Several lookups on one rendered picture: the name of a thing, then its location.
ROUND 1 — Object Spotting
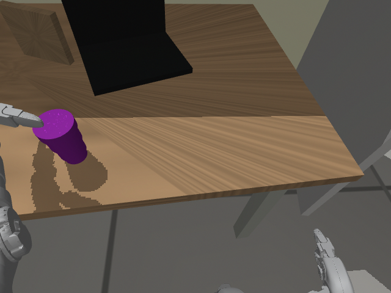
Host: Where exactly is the right robot hand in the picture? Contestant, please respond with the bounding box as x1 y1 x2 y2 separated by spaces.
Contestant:
308 228 354 293

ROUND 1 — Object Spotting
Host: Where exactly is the left robot arm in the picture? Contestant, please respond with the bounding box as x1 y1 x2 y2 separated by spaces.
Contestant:
0 143 32 293

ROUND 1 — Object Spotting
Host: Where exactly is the table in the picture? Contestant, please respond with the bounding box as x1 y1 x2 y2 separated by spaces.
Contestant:
0 3 364 239

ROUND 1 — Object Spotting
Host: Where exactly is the left robot hand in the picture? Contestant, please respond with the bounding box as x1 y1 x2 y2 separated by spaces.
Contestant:
0 103 44 128

